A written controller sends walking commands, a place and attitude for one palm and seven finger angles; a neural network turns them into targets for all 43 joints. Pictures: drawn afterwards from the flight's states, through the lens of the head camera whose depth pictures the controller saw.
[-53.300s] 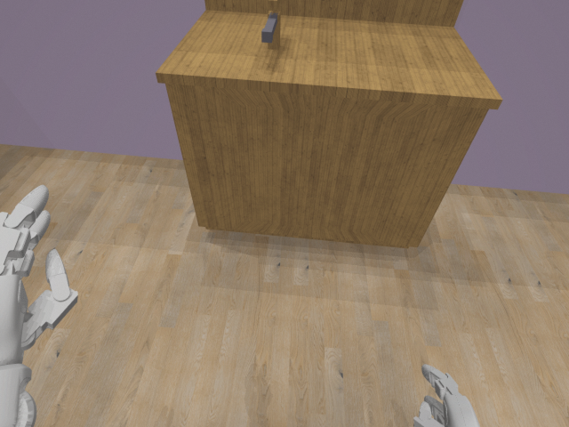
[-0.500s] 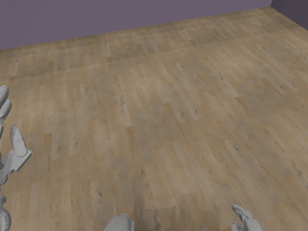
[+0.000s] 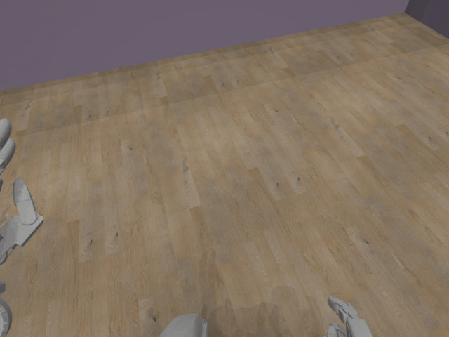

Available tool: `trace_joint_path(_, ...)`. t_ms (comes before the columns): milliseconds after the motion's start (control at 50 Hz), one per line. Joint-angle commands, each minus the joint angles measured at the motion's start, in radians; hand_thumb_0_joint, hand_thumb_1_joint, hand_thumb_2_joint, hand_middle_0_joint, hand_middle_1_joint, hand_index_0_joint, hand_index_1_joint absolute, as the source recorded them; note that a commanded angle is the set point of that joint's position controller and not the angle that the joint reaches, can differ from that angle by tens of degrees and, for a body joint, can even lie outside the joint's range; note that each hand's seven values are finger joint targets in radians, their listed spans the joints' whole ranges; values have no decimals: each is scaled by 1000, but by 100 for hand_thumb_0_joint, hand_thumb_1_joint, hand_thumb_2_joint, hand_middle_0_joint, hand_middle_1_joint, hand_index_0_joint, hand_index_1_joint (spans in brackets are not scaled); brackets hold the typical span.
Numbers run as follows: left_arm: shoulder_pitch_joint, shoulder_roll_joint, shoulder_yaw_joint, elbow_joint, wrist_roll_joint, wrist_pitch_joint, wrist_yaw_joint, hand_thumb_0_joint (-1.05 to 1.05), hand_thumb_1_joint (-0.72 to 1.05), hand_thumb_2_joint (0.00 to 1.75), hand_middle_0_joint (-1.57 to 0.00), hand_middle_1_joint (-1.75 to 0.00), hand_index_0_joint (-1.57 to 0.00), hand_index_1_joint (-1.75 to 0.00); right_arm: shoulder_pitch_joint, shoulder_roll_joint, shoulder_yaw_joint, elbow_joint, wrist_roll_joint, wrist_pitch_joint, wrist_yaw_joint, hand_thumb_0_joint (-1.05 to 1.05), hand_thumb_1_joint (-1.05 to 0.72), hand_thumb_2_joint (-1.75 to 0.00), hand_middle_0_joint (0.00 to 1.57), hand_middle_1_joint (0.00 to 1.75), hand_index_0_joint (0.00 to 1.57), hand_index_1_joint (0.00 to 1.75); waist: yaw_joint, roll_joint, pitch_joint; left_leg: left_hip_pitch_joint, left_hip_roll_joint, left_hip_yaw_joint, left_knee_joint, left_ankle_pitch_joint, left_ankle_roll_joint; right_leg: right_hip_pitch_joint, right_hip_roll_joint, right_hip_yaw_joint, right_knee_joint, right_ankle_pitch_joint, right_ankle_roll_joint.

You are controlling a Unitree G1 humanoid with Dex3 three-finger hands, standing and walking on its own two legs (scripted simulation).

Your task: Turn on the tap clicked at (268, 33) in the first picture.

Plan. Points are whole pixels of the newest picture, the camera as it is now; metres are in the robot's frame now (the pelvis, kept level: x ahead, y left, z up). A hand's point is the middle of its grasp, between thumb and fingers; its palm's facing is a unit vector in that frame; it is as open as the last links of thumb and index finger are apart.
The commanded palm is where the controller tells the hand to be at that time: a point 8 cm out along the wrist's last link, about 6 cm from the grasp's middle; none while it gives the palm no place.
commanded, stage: take the last steps up to it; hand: left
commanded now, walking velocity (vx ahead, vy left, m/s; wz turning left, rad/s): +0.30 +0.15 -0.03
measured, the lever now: out of the picture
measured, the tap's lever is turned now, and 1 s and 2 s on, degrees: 73 73 73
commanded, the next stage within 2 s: come to a stop and stand still in 0.94 s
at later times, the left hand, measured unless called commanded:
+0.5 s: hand (66, 138) +0.34 +0.26 +0.20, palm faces +0.38 -0.76 -0.52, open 7.4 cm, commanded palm +0.29 +0.32 +0.18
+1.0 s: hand (73, 91) +0.47 +0.32 +0.18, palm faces +0.37 -0.80 -0.47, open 7.4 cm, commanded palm +0.41 +0.37 +0.18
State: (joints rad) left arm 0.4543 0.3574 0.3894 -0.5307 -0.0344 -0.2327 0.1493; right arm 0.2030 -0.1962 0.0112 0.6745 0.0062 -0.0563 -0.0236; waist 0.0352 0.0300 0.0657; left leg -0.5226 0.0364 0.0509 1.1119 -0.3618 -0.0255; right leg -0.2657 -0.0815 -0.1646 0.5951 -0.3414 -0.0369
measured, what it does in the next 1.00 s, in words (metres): walks ahead: left foot, then right foot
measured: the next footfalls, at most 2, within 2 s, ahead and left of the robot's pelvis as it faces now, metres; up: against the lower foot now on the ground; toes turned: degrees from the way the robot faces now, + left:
left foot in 0.20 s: +0.17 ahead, +0.19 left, +0.00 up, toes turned +7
right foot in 0.46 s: +0.18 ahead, -0.05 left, +0.00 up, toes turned -10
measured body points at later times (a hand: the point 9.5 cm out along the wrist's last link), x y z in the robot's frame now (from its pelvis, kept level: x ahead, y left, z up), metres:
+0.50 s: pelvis +0.13 +0.04 -0.01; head +0.17 +0.02 +0.43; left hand +0.32 +0.30 +0.22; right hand +0.29 -0.16 -0.12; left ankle +0.12 +0.18 -0.71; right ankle +0.14 -0.04 -0.74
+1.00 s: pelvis +0.24 +0.09 -0.01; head +0.29 +0.08 +0.44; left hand +0.45 +0.36 +0.21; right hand +0.42 -0.12 -0.10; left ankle +0.28 +0.22 -0.73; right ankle +0.24 +0.01 -0.72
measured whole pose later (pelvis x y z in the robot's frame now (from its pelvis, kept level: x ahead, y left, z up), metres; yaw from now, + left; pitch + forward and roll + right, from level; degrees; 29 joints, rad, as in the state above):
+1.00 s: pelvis +0.24 +0.09 -0.01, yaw -1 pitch +1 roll +2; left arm 0.47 0.40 0.41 -0.59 -0.03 -0.22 0.15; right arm 0.16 -0.15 0.00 0.58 0.02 -0.11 -0.04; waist -0.01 -0.02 0.09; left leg -0.35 0.05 0.14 0.59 -0.24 0.00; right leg -0.36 -0.07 -0.12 0.76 -0.43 0.00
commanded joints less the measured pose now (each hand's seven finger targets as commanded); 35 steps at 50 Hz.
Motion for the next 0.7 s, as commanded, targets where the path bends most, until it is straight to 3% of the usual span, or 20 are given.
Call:
trace_joint_path(0, -44, 161, 82, -168, 2, -69, 21, 0, 90, 90, -20, -30, -20, -30, -91, -91, -43, -186, -3, -53, -14, 0, -90, -90, 20, 30, 20, 30, -7, -192, -113, -82, 69, 10, -279, 69, 13, 202, -237, 193, -222, 494, -91)
trace_joint_path(100, -87, 202, 102, -277, 11, -62, 41, 0, 90, 90, -20, -30, -20, -30, -93, -80, -61, -212, -8, -78, -23, 0, -90, -90, 20, 30, 20, 30, 6, -202, -145, 200, -20, 156, -560, 178, 24, 158, -213, 171, -189, 336, -66)
trace_joint_path(140, -115, 218, 117, -300, 14, -67, 39, 0, 90, 90, -20, -30, -20, -30, -69, -101, -78, -215, -1, -81, -31, 0, -90, -90, 20, 30, 20, 30, -20, -84, -167, 333, -26, 143, -648, 194, 35, 114, -172, 135, -17, 358, -38)
trace_joint_path(160, -139, 217, 119, -330, 9, -74, 35, 0, 90, 90, -20, -30, -20, -30, -50, -124, -90, -217, 5, -83, -32, 0, -90, -90, 20, 30, 20, 30, -47, 77, -217, 466, 43, 19, -689, 229, 77, 8, -118, 90, 183, 315, -2)
trace_joint_path(180, -95, 206, 128, -302, 3, -76, 34, 0, 90, 90, -20, -30, -20, -30, -39, -136, -99, -217, 11, -85, -30, 0, -90, -90, 20, 30, 20, 30, -49, 256, -254, 617, 221, -239, -701, 402, 158, -195, -3, 26, 415, -11, 48)
trace_joint_path(200, -28, 162, 93, -207, 7, -72, 27, 0, 90, 90, -20, -30, -20, -30, -27, -136, -101, -223, 13, -83, -23, 0, -90, -90, 20, 30, 20, 30, -41, 221, -243, 594, 298, -410, -753, 460, 225, -299, 45, 87, 588, -275, 39)
trace_joint_path(220, 5, 187, 111, -170, -1, -62, 17, 0, 90, 90, -20, -30, -20, -30, -49, -127, -97, -209, 8, -80, -26, 0, -90, -90, 20, 30, 20, 30, -43, 220, -250, 544, 333, -434, -780, 300, 268, -343, 8, 127, 674, -271, 35)
trace_joint_path(240, -18, 206, 135, -241, -7, -61, 18, 0, 90, 90, -20, -30, -20, -30, -67, -112, -96, -215, 14, -75, -28, 0, -90, -90, 20, 30, 20, 30, -43, 210, -226, 507, 326, -404, -776, 247, 292, -380, -21, 147, 685, -230, 38)
trace_joint_path(280, -11, 230, 165, -347, -6, -77, 16, 0, 90, 90, -20, -30, -20, -30, -85, -102, -87, -199, 21, -89, -26, 0, -90, -90, 20, 30, 20, 30, -25, 184, -192, 438, 271, -249, -756, 268, 256, -366, -43, 125, 553, -167, 42)
trace_joint_path(340, 51, 192, 141, -353, -16, -74, 20, 0, 90, 90, -20, -30, -20, -30, -74, -98, -65, -198, 17, -113, -18, 0, -90, -90, 20, 30, 20, 30, -20, 219, -198, 320, 212, -89, -747, 311, 192, -145, 2, 39, 232, -70, 42)
trace_joint_path(380, 64, 198, 146, -293, -10, -52, 31, 0, 90, 90, -20, -30, -20, -30, -69, -102, -54, -196, 16, -112, -22, 0, -90, -90, 20, 30, 20, 30, -11, 180, -214, 284, 177, -16, -663, 237, 138, 22, 44, -15, -1, 34, 45)
trace_joint_path(400, 50, 196, 145, -259, -4, -43, 36, 0, 90, 90, -20, -30, -20, -30, -72, -94, -51, -195, 13, -102, -26, 0, -90, -90, 20, 30, 20, 30, -11, 100, -220, 202, 152, -3, -567, 150, 112, 138, 19, 28, -117, 87, 33)
trace_joint_path(420, 33, 214, 154, -201, 9, -31, 38, 0, 90, 90, -20, -30, -20, -30, -57, -83, -51, -193, 7, -87, -29, 0, -90, -90, 20, 30, 20, 30, -10, -118, -213, 37, 64, 70, -341, 22, 72, 247, -128, 278, -212, 63, -31)
trace_joint_path(440, 9, 239, 182, -159, 0, -22, 42, 0, 90, 90, -20, -30, -20, -30, -62, -78, -49, -208, -1, -77, -26, 0, -90, -90, 20, 30, 20, 30, -8, -342, -191, -191, -32, 77, -104, -148, 28, 336, -345, 655, -297, 116, -139)
trace_joint_path(460, -54, 211, 156, -157, -24, -23, 32, 0, 90, 90, -20, -30, -20, -30, -64, -114, -70, -196, 3, -80, -17, 0, -90, -90, 20, 30, 20, 30, -4, -330, -156, -233, 11, -49, 44, -127, 9, 293, -404, 717, -333, 83, -176)
trace_joint_path(480, -113, 231, 160, -185, -22, -25, 27, 0, 90, 90, -20, -30, -20, -30, -93, -117, -61, -194, 8, -74, -10, 0, -90, -90, 20, 30, 20, 30, -15, -257, -118, -281, 30, -92, 124, -93, 4, 285, -405, 699, -316, 110, -187)
trace_joint_path(520, -55, 198, 134, -161, -11, -53, 21, 0, 90, 90, -20, -30, -20, -30, -90, -98, -42, -170, 3, -64, -15, 0, -90, -90, 20, 30, 20, 30, -8, -137, -78, -276, 77, -98, 73, -30, -2, 265, -340, 446, -261, 372, -157)
trace_joint_path(580, -21, 157, 89, -146, 1, -69, 20, 0, 90, 90, -20, -30, -20, -30, -92, -90, -41, -183, 0, -49, -14, 0, -90, -90, 20, 30, 20, 30, -11, -200, -111, -122, 70, -10, -225, 44, 10, 232, -247, 198, -208, 520, -90)
trace_joint_path(620, -27, 173, 97, -198, 3, -68, 26, 0, 90, 90, -20, -30, -20, -30, -97, -81, -46, -196, -7, -55, -15, 0, -90, -90, 20, 30, 20, 30, 8, -225, -122, 43, 24, 92, -391, 102, 20, 162, -218, 170, -216, 488, -77)
trace_joint_path(680, -90, 199, 95, -289, 10, -64, 40, 0, 90, 90, -20, -30, -20, -30, -92, -84, -61, -208, -8, -73, -22, 0, -90, -90, 20, 30, 20, 30, 0, -194, -141, 181, -9, 139, -536, 171, 22, 153, -233, 177, -198, 365, -69)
